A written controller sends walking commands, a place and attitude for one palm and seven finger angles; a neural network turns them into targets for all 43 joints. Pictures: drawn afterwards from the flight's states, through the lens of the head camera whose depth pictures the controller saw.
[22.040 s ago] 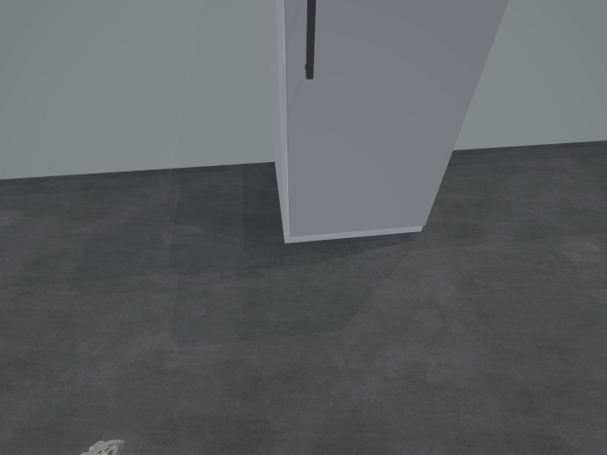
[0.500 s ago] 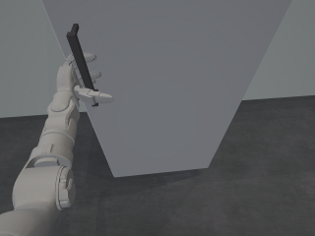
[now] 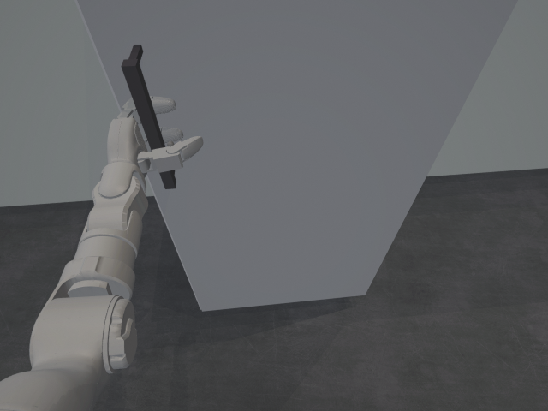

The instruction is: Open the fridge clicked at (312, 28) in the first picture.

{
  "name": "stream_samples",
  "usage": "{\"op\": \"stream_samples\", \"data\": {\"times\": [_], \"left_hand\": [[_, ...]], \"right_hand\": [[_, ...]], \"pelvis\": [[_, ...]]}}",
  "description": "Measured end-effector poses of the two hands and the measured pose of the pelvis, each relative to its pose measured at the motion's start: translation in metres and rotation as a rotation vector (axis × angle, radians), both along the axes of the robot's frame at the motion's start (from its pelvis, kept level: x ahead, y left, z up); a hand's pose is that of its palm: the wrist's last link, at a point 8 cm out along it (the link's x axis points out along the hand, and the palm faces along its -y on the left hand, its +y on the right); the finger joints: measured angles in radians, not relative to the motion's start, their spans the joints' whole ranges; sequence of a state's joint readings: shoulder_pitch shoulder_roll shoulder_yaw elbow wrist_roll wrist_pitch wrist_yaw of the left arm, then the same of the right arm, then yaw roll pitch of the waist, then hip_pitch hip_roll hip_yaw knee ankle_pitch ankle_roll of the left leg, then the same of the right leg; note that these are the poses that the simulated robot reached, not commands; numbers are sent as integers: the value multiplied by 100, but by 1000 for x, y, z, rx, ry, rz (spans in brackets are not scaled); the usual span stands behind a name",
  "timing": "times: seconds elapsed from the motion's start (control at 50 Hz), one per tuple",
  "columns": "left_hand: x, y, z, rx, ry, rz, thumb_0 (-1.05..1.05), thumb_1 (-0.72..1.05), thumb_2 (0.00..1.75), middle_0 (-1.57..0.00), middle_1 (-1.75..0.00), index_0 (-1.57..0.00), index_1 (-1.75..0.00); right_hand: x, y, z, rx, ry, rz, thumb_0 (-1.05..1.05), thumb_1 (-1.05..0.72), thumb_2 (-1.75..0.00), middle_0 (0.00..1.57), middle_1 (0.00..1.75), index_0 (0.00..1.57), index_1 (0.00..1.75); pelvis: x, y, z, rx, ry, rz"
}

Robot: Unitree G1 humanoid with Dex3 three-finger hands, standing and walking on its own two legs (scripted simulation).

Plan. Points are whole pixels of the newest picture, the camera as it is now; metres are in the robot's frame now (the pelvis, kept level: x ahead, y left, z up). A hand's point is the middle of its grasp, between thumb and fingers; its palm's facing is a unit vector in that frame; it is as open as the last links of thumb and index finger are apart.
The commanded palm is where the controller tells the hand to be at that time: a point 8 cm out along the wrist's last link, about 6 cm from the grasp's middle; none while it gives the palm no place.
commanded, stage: grip the handle and tug to test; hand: left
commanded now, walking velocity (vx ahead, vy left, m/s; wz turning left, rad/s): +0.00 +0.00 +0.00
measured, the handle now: (155, 125) +0.51 +0.19 +0.15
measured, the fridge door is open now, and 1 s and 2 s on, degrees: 0 2 26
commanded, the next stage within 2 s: pull the door a little, standing still in 0.96 s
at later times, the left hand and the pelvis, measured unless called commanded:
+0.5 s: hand (167, 145) +0.46 +0.16 +0.15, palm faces +0.12 -0.99 +0.01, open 5.2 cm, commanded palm +0.42 +0.21 +0.15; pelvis +0.01 -0.01 +0.00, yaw +0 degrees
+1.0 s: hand (167, 155) +0.43 +0.16 +0.15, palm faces +0.10 -0.99 +0.02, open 5.3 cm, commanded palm +0.39 +0.20 +0.15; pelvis +0.02 +0.00 +0.00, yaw -1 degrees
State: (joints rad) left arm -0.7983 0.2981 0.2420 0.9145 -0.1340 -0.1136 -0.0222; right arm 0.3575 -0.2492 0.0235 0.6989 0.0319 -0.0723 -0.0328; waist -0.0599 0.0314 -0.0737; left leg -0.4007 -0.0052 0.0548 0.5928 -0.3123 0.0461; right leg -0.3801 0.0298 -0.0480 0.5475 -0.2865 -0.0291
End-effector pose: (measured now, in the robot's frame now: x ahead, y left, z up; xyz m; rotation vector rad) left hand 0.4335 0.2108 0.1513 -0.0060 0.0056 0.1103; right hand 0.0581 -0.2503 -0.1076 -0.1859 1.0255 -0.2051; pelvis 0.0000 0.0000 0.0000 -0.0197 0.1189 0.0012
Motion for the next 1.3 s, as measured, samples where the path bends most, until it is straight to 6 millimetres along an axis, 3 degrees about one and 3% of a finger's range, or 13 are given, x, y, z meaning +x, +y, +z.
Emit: {"op": "stream_samples", "data": {"times": [0.2, 0.3, 0.84, 1.3], "left_hand": [[-3, 1, 2, 3, 1, 12, 1, 64, 79, -36, -136, -37, -137], [-5, 2, 3, -5, -2, 8, 1, 78, 85, -38, -138, -40, -139], [-13, 1, 2, -15, -10, -8, 2, 79, 81, -34, -140, -38, -140], [-58, -8, 3, -10, 5, -19, 1, 76, 79, -39, -140, -42, -140]], "right_hand": [[11, -3, 0, 7, -12, 8, 1, -91, -90, 20, 30, 20, 30], [17, -6, 3, 2, -22, 12, 1, -91, -90, 20, 30, 20, 30], [29, -8, 9, 7, -60, -16, 1, -91, -90, 20, 30, 20, 30], [79, 13, 24, 28, -203, 68, 2, -91, -90, 20, 30, 20, 30]], "pelvis": [[4, -4, 1, 1, -6, 2], [6, -6, 2, 3, -11, 3], [13, -7, 4, 5, -22, -21], [5, -5, 7, 7, -78, -4]]}}
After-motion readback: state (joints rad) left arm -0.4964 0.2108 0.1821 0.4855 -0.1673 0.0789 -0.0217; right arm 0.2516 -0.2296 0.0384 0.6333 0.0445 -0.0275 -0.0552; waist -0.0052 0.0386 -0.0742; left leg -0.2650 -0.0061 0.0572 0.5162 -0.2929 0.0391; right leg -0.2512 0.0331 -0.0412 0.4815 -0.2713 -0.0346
